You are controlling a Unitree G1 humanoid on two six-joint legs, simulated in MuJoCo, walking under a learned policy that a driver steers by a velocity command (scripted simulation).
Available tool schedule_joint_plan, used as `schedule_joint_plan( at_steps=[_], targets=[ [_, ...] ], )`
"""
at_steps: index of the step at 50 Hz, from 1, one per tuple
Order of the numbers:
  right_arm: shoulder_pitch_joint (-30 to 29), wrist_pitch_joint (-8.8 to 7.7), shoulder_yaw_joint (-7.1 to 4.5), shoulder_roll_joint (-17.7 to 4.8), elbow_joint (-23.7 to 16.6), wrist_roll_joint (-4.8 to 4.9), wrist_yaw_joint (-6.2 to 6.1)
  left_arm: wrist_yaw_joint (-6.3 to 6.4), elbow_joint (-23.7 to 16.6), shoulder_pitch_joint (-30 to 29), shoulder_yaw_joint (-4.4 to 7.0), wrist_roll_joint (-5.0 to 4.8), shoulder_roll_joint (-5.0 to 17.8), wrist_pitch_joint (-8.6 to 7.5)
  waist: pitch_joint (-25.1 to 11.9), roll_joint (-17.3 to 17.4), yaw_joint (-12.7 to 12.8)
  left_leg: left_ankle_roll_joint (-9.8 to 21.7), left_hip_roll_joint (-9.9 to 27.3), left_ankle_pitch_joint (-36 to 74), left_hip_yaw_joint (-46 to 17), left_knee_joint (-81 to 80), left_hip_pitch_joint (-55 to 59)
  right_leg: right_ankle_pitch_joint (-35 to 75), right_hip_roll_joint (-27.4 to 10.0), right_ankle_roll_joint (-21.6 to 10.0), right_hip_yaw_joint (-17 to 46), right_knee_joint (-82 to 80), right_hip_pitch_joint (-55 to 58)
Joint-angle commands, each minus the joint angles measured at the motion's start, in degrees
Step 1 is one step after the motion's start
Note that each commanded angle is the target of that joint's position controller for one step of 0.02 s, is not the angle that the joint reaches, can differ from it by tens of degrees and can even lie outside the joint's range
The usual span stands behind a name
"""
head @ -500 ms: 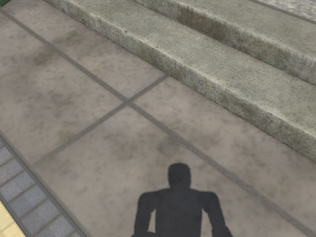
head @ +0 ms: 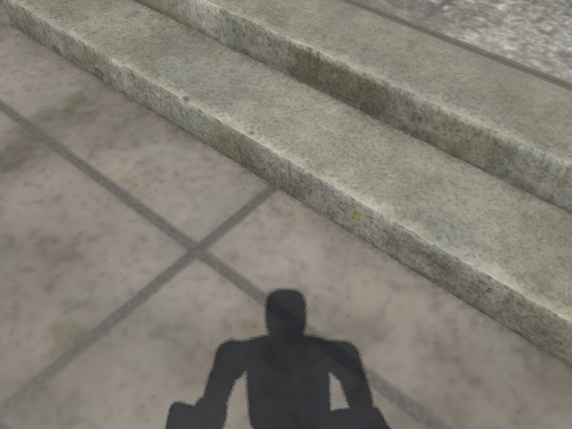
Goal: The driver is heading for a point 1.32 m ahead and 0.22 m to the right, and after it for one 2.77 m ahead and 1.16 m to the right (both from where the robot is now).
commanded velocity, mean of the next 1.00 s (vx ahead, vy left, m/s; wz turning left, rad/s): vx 0.50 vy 0.00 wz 0.00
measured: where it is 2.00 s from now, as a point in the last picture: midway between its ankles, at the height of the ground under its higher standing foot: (288, 253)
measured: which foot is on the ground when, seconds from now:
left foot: down 0.00-0.32, up 0.34-0.86, down 0.88-1.00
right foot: up 0.00-0.28, down 0.30-0.90, up 0.92-1.00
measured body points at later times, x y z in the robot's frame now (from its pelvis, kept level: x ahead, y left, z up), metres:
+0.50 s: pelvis +0.28 -0.08 +0.00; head +0.30 -0.10 +0.45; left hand +0.34 +0.18 -0.12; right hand +0.37 -0.35 -0.14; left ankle +0.27 +0.08 -0.65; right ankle +0.31 -0.16 -0.74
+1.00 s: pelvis +0.56 -0.02 -0.01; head +0.59 +0.00 +0.44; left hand +0.58 +0.25 -0.16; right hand +0.69 -0.28 -0.12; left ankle +0.62 +0.07 -0.74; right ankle +0.44 -0.17 -0.64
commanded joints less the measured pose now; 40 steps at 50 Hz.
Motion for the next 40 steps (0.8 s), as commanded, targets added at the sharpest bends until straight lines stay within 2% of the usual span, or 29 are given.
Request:
schedule_joint_plan(
  at_steps=[1,5,8,10,12,13,14,15,16,17,18,19,20,21,22,23,24,26,29,33,37,40],
  targets=[
    [-1.73,-0.8,-1.26,-7.71,-3.09,0.08,-1.2,0.32,-2.7,1.04,0.76,0.65,2.6,0.17,3.22,3.98,2.31,9.56,16.54,5.71,-12.37,-10.83,-4.43,8.74,-2.27,1.59,0.16,-7.91,-2.9],
    [2.71,-0.1,-1.45,-9.0,-2.11,0.93,-1.98,-0.39,-5.08,-7.75,0.32,0.22,1.64,-0.47,3.33,4.41,-0.86,7.01,15.29,6.62,-9.16,-10.06,-0.01,17.11,0.42,1.93,-2.2,-23.99,-0.76],
    [5.83,0.5,-1.62,-9.49,-0.8,1.34,-2.04,-1.35,-6.76,-12.75,0.02,-0.38,1.72,-0.66,4.47,4.95,-2.74,6.78,16.93,5.3,-9.26,-8.3,5.04,15.91,1.66,1.91,-2.87,-29.72,-0.64],
    [6.9,1.11,-1.8,-9.61,-0.13,1.38,-2.2,-2.19,-8.08,-14.92,-0.03,-0.57,2.18,-1.04,5.14,5.24,-2.88,6.38,18.88,5.73,-9.93,-6.13,9.19,12.64,2.1,0.85,-2.57,-32.48,-1.31],
    [6.1,1.67,-2.21,-10.47,-0.16,1.36,-2.4,-2.86,-8.65,-13.96,0.3,-0.52,3.47,-1.51,4.31,6.05,-1.41,5.48,20.27,9.32,-10.46,-3.1,11.69,8.18,3.0,-0.73,-2.94,-34.76,1.76],
    [5.0,1.94,-2.38,-10.98,-0.42,1.33,-2.44,-2.99,-8.18,-11.21,0.78,-0.48,4.53,-1.72,2.7,6.83,0.41,4.84,20.15,15.86,-10.06,-0.07,11.9,6.38,4.33,-1.64,-4.03,-35.64,6.49],
    [3.61,2.24,-2.27,-10.87,-0.81,1.16,-2.43,-2.86,-6.5,-5.03,1.82,-0.38,6.27,-1.83,-0.92,6.88,3.95,3.68,18.13,25.72,-8.16,7.15,11.07,5.72,6.35,-2.96,-5.71,-36.74,15.12],
    [2.93,2.36,-1.56,-9.14,-1.59,0.51,-2.38,-2.44,-3.28,6.15,3.4,-0.32,9.6,-1.89,-8.01,5.49,8.53,1.93,14.68,27.71,-5.47,20.33,5.26,6.97,5.12,-5.24,-4.07,-35.76,30.4],
    [7.36,1.56,0.13,-4.05,-3.07,-0.1,-2.05,-2.1,-1.64,15.7,4.88,1.01,15.89,-1.7,-17.95,-5.47,8.92,-1.8,7.66,9.29,-1.48,43.47,-15.35,4.45,-9.63,-12.63,16.79,-36.03,54.01],
    [10.22,-0.01,1.09,-1.34,-2.14,0.89,-1.61,-2.39,-0.72,17.81,4.4,0.87,14.31,-1.36,-23.7,-14.8,8.02,-2.97,1.48,-23.72,-6.9,57.04,-29.35,-2.71,-16.59,-17.93,38.93,-45.87,62.64],
    [5.77,-1.14,-0.57,-8.14,-2.92,2.33,-1.34,-2.44,-1.36,14.04,2.98,0.51,9.88,-1.46,-16.82,-9.48,8.02,-1.58,5.44,-22.3,-11.34,62.39,-34.94,-5.27,-14.57,-14.85,34.55,-47.29,57.17],
    [0.59,-1.6,-0.98,-9.78,-4.63,2.96,-1.35,-2.31,-2.71,8.51,2.2,0.39,7.57,-1.35,-10.26,-5.8,6.61,-0.81,8.62,-17.02,-9.54,61.4,-35.62,-1.48,-12.57,-12.57,25.23,-47.99,48.59],
    [-1.83,-1.39,-1.09,-9.14,-5.02,2.3,-1.7,-2.57,-3.42,3.93,1.6,0.61,6.08,-1.34,-5.96,-1.02,4.64,-1.14,11.14,-12.12,-8.19,57.76,-33.01,3.94,-10.04,-11.48,18.65,-50.13,39.84],
    [-2.06,-0.66,-1.53,-8.6,-5.04,1.45,-2.01,-2.8,-3.67,1.74,1.13,0.89,4.53,-1.54,-3.87,-0.9,2.78,-1.36,13.01,-9.13,-8.27,53.94,-29.84,6.83,-7.65,-10.45,14.17,-52.06,34.4],
    [-0.87,0.22,-1.49,-7.19,-4.79,1.25,-2.04,-3.05,-3.25,1.21,0.92,1.13,3.81,-1.58,-2.98,-1.75,1.42,-1.66,13.73,-7.36,-8.17,52.04,-26.78,7.93,-6.14,-10.05,11.43,-53.84,30.96],
    [-0.02,0.93,-1.34,-5.73,-4.5,1.18,-2.07,-3.15,-2.61,1.95,1.0,1.03,3.98,-1.71,-2.48,-1.77,0.89,-2.01,13.75,-6.26,-7.62,50.91,-25.57,10.02,-5.39,-10.42,9.55,-55.08,29.22],
    [0.1,1.47,-1.36,-5.17,-4.6,1.14,-2.17,-3.07,-1.84,3.02,1.17,1.0,4.72,-1.87,-1.73,-1.45,0.4,-2.42,13.89,-5.29,-7.29,49.64,-25.91,12.82,-5.11,-10.8,7.8,-55.82,28.27],
    [-3.15,1.9,-1.62,-5.51,-5.9,0.77,-2.39,-2.49,-0.68,5.06,1.59,1.09,6.22,-1.89,-0.08,-0.68,0.62,-3.35,14.25,-1.15,-7.1,45.18,-29.7,16.33,-4.94,-11.17,5.48,-56.96,28.71],
    [-9.86,1.72,-1.76,-5.13,-8.17,0.47,-2.25,-1.48,0.61,7.88,1.58,0.84,6.53,-1.2,1.26,-0.67,2.17,-4.24,14.02,6.91,-6.62,35.14,-33.27,16.66,-4.21,-10.24,3.05,-57.8,30.78],
    [-18.33,1.06,-1.32,-4.13,-10.46,0.88,-1.63,-0.7,2.21,11.39,1.69,0.26,7.57,-0.81,2.99,-0.78,4.75,-4.22,11.83,14.41,-4.46,22.33,-31.06,12.68,-3.32,-8.76,0.65,-58.88,32.7],
    [-24.21,0.55,-1.1,-4.31,-12.8,1.41,-0.51,-0.38,4.63,15.05,1.94,0.04,7.78,0.08,5.1,-1.14,6.32,-3.27,10.82,11.9,-4.4,16.49,-33.06,12.88,-6.02,-8.53,0.94,-56.54,40.19],
    [-24.97,-0.07,-1.24,-5.14,-14.0,1.49,0.55,0.03,5.28,14.65,2.44,-0.16,8.58,0.82,4.76,-1.84,5.08,-1.35,9.87,6.31,-3.94,13.87,-30.81,18.11,-7.95,-7.5,1.14,-52.65,44.04]
  ],
)
Keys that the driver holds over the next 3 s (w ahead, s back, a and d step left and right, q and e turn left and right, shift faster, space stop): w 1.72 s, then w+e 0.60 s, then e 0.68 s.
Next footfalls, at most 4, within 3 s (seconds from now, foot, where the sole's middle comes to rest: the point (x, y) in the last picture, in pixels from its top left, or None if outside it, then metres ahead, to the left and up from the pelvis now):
0.30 right None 0.35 -0.16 -0.78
0.88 left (259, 372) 0.66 0.07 -0.78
1.40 right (337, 281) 0.93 -0.15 -0.78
1.94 left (248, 211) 1.20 0.11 -0.78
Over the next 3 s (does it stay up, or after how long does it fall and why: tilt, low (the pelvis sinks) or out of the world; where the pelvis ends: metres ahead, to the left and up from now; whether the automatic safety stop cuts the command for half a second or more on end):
stays up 1.42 -0.08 0.14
